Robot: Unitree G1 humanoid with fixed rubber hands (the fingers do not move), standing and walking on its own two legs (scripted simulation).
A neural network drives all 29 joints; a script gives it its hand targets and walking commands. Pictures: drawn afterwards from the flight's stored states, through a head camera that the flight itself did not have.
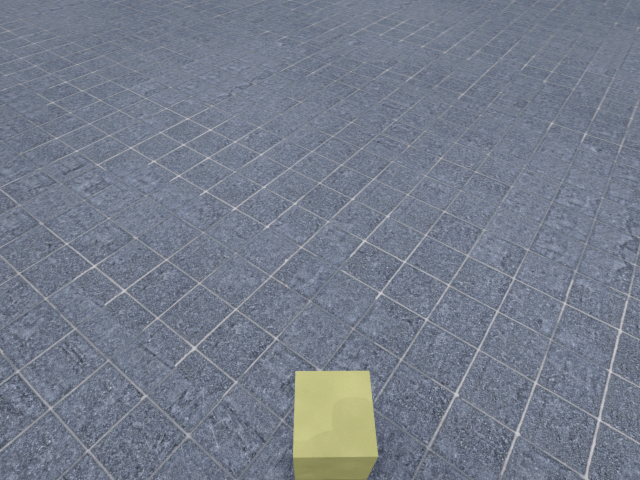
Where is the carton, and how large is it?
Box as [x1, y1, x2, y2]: [293, 371, 377, 479]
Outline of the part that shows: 295,371 293,463 295,479 366,479 377,457 369,372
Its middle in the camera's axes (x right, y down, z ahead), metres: +0.03 +0.50 +1.07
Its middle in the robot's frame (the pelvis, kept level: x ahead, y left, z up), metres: +0.39 -0.04 -0.65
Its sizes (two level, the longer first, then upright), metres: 0.210 0.200 0.250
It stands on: the floor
